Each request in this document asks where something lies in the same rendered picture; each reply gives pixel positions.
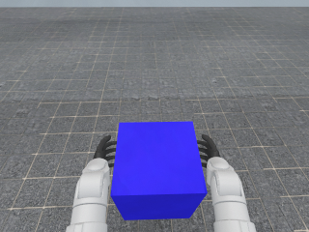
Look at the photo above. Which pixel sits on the right robot hand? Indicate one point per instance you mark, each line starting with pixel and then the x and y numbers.
pixel 211 150

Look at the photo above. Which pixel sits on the left robot hand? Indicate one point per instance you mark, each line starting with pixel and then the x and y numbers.
pixel 101 151

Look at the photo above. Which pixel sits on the carton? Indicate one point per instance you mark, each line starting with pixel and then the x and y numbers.
pixel 157 172

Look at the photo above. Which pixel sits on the robot right forearm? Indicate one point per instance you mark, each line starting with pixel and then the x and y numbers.
pixel 228 199

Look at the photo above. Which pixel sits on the robot left forearm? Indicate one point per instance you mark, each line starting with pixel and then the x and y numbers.
pixel 90 198

